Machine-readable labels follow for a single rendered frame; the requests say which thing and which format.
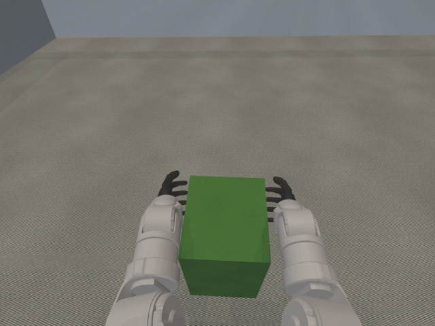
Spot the robot left upper arm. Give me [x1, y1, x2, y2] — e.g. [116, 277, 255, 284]
[106, 291, 185, 326]

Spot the right robot hand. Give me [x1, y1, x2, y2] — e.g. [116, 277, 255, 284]
[266, 177, 296, 222]

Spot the left robot forearm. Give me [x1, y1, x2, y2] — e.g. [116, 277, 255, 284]
[105, 195, 183, 326]

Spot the right robot forearm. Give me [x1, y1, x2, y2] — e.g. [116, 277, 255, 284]
[273, 199, 356, 313]

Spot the left robot hand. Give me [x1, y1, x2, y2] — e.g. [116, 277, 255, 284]
[158, 170, 188, 215]

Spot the robot right upper arm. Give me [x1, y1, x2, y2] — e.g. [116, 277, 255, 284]
[281, 295, 362, 326]

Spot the carton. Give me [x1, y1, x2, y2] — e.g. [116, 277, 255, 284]
[178, 176, 271, 298]

